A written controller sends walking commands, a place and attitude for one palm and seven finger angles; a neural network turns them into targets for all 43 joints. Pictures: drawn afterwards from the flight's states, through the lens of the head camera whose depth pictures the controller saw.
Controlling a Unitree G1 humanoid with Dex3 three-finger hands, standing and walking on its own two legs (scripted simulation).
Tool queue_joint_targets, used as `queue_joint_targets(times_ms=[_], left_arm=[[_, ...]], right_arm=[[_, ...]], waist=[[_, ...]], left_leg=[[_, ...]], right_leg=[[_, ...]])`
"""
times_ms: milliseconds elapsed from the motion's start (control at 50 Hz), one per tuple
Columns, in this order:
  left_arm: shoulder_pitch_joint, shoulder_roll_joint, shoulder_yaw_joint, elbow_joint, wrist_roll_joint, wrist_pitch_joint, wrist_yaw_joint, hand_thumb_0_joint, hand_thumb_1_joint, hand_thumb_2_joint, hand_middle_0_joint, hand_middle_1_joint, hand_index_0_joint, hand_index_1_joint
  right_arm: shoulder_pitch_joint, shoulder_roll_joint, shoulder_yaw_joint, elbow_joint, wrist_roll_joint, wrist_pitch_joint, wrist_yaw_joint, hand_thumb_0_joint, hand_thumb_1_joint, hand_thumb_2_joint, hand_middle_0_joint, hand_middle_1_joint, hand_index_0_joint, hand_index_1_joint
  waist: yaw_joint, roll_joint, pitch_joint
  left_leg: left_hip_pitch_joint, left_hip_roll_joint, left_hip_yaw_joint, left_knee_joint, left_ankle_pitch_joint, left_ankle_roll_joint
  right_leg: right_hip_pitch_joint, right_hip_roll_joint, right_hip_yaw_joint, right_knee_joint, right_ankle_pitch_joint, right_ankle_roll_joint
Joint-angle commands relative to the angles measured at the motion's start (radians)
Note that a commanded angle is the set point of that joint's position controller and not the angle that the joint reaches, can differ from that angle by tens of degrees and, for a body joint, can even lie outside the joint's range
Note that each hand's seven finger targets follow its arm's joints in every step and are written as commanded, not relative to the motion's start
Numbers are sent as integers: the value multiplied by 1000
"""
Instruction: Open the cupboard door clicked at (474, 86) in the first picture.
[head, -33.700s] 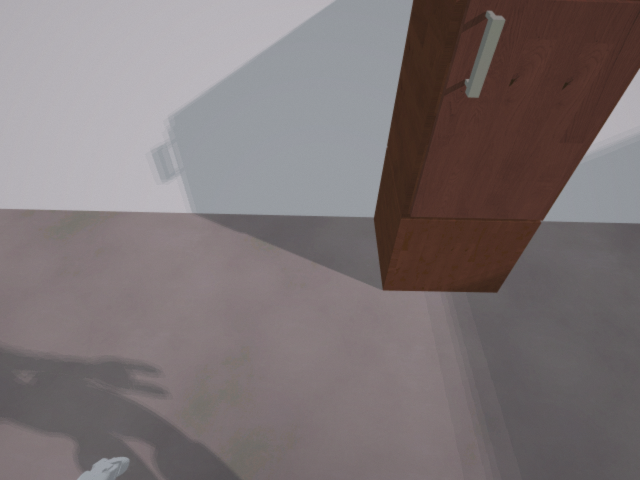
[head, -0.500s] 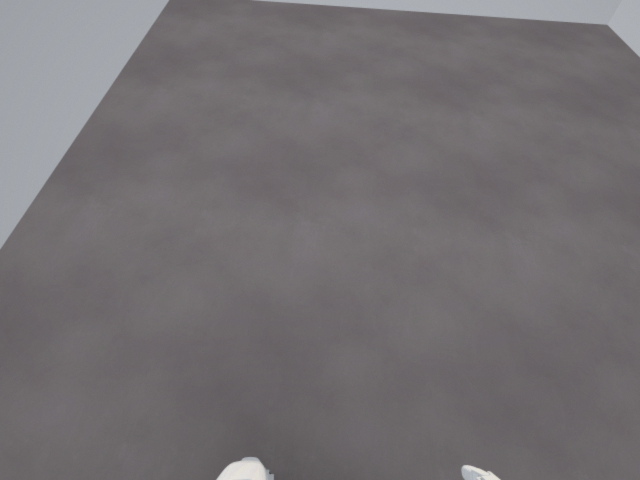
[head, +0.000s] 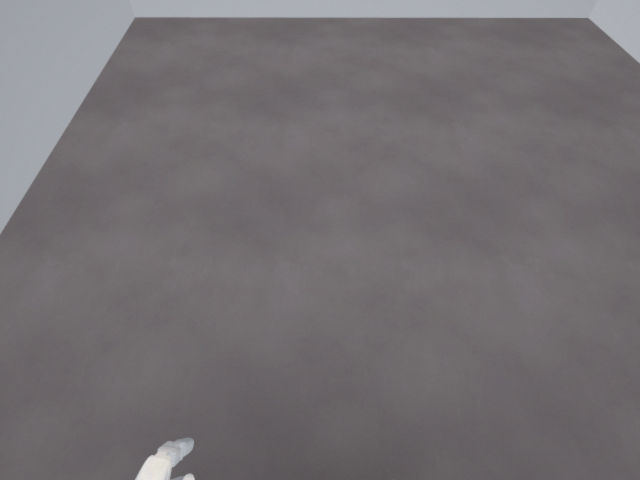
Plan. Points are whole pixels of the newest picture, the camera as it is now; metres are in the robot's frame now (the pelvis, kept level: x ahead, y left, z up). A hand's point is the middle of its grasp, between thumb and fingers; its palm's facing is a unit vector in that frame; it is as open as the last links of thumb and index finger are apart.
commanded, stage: turn to face it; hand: left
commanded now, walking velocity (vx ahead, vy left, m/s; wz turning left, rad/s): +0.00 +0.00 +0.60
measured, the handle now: out of the picture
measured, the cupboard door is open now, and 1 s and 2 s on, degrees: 40 40 40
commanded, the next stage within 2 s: none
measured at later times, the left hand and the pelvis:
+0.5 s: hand out of the picture +0.14 +0.21 -0.15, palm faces +0.29 -0.91 -0.30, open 7.4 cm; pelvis +0.09 -0.03 +0.00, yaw +16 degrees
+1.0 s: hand out of the picture +0.04 +0.16 -0.18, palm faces +0.59 -0.77 -0.23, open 7.4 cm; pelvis +0.12 -0.04 +0.00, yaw +35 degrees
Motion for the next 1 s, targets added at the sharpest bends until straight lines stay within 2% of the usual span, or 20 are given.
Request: queue_joint_targets(times_ms=[0, 100, 120, 140, 180, 220, 280, 380, 440, 480, 500, 560, 600, 700, 800, 820, 840, 860, 900, 980], left_arm=[[107, 167, 47, -21, -3, 20, 32, 0, 900, 900, -200, -300, -200, -300], [56, 164, 51, -43, -17, 37, 19, 0, 900, 900, -200, -300, -200, -300], [77, 120, 45, -59, -24, 49, 15, 0, 900, 900, -200, -300, -200, -300], [73, 74, 34, -91, -31, 60, 14, 0, 900, 900, -200, -300, -200, -300], [-4, 88, 34, -139, -17, 61, 10, 0, 900, 900, -200, -300, -200, -300], [-9, 84, 44, -105, -11, 57, 12, 0, 900, 900, -200, -300, -200, -300], [19, 89, 41, -98, -17, 63, 10, 0, 900, 900, -200, -300, -200, -300], [48, 101, 35, -111, -20, 66, 11, 0, 900, 900, -200, -300, -200, -300], [183, 139, 47, -82, -20, 52, 15, 0, 900, 900, -200, -300, -200, -300], [221, 317, 79, -92, 4, 38, 30, 0, 900, 900, -200, -300, -200, -300], [201, 301, 68, -100, -5, 38, 33, 0, 900, 900, -200, -300, -200, -300], [94, 193, 39, -126, -10, 35, 33, 0, 900, 900, -200, -300, -200, -300], [131, 180, 36, -122, -8, 29, 34, 0, 900, 900, -200, -300, -200, -300], [235, 235, 52, -92, -2, 26, 32, 0, 900, 900, -200, -300, -200, -300], [192, 251, 66, -91, -10, 31, 24, 0, 900, 900, -200, -300, -200, -300], [170, 238, 64, -105, -17, 34, 20, 0, 900, 900, -200, -300, -200, -300], [161, 171, 53, -141, -26, 42, 12, 0, 900, 900, -200, -300, -200, -300], [99, 154, 39, -175, -19, 54, 18, 0, 900, 900, -200, -300, -200, -300], [48, 164, 44, -179, -7, 69, 21, 0, 900, 900, -200, -300, -200, -300], [103, 156, 49, -132, -9, 81, 8, 0, 900, 900, -200, -300, -200, -300]], right_arm=[[-38, -30, -10, -112, 0, -24, 10, 0, -900, -900, 200, 300, 200, 300], [54, -35, -14, -101, -18, -16, 24, 0, -900, -900, 200, 300, 200, 300], [74, -113, -30, -109, -25, -25, 22, 0, -900, -900, 200, 300, 200, 300], [87, -206, -53, -130, -31, -31, 11, 0, -900, -900, 200, 300, 200, 300], [69, -230, -67, -159, -32, -31, -10, 0, -900, -900, 200, 300, 200, 300], [24, -190, -54, -158, -29, -47, -20, 0, -900, -900, 200, 300, 200, 300], [-35, -186, -51, -182, -22, -48, -23, 0, -900, -900, 200, 300, 200, 300], [-114, -225, -71, -209, -27, -24, -10, 0, -900, -900, 200, 300, 200, 300], [-216, -222, -77, -244, -14, -10, -2, 0, -900, -900, 200, 300, 200, 300], [-231, -109, -64, -296, -2, -4, 13, 0, -900, -900, 200, 300, 200, 300], [-234, -150, -69, -289, -8, 5, 18, 0, -900, -900, 200, 300, 200, 300], [-238, -134, -67, -249, -16, 24, 32, 0, -900, -900, 200, 300, 200, 300], [-265, -112, -55, -257, -11, 23, 39, 0, -900, -900, 200, 300, 200, 300], [-347, -88, -34, -279, -4, 13, 46, 0, -900, -900, 200, 300, 200, 300], [-270, -129, -40, -274, -6, 0, 40, 0, -900, -900, 200, 300, 200, 300], [-193, -176, -53, -257, -11, -6, 36, 0, -900, -900, 200, 300, 200, 300], [-133, -290, -83, -252, -21, -14, 28, 0, -900, -900, 200, 300, 200, 300], [-84, -343, -95, -238, -15, -3, 16, 0, -900, -900, 200, 300, 200, 300], [-127, -297, -83, -253, -20, -9, 5, 0, -900, -900, 200, 300, 200, 300], [-236, -249, -67, -275, -18, -19, -6, 0, -900, -900, 200, 300, 200, 300]], waist=[[57, -215, -128], [0, -23, -68], [1, 213, -72], [-14, 437, -78], [-9, 146, -104], [5, 214, -135], [27, 150, -140], [37, 158, -117], [104, 107, -107], [124, -392, -92], [113, -340, -86], [42, -255, -29], [56, -237, -60], [108, -174, -117], [53, -175, -148], [7, -75, -179], [-25, 242, -211], [-46, 294, -220], [-21, 141, -150], [51, 160, -107]], left_leg=[[-132, 63, -30, 3, 31, -14], [110, -7, 88, -457, 396, -17], [120, 110, -128, -602, 485, 39], [149, 329, -448, -693, 710, 176], [135, 356, -464, -686, 633, 256], [211, 264, -371, -614, 905, 200], [231, 205, -258, -588, 980, 181], [151, 175, -262, -595, 803, 173], [-25, 99, -245, -496, 593, 103], [-265, -131, -40, -56, -43, -20], [-257, -71, -105, 142, -60, 1], [-274, -23, -81, 260, 120, -29], [-251, -30, -39, 137, 127, -41], [-165, -56, 45, -177, 126, -35], [78, -74, 75, -479, 308, -1], [239, -19, 12, -568, 475, 27], [403, 252, -361, -604, 795, 163], [401, 368, -472, -610, 1063, 285], [268, 306, -403, -635, 823, 267], [163, 164, -279, -635, 706, 186]], right_leg=[[177, -315, 130, -255, 455, -122], [-12, -229, -21, -72, 68, -18], [-75, -133, -58, 103, -103, 37], [-233, -22, -23, 328, -426, 98], [-250, -28, 139, 531, -313, 67], [-310, -13, 165, 588, -237, 83], [-256, 2, 161, 488, -185, 98], [-87, 54, 122, 193, -194, 92], [177, 57, 111, -151, 40, 78], [255, -386, 549, -381, 177, -87], [167, -412, 517, -360, 163, -149], [119, -245, 269, -303, 280, -93], [208, -218, 171, -257, 509, -83], [347, -254, 124, -174, 697, -97], [246, -262, 45, -27, 621, -42], [126, -237, 1, 109, 480, 5], [-159, -85, -34, 341, -132, 89], [-261, -27, 72, 506, -442, 100], [-272, -41, 152, 573, -317, 92], [-192, -12, 172, 493, -174, 98]])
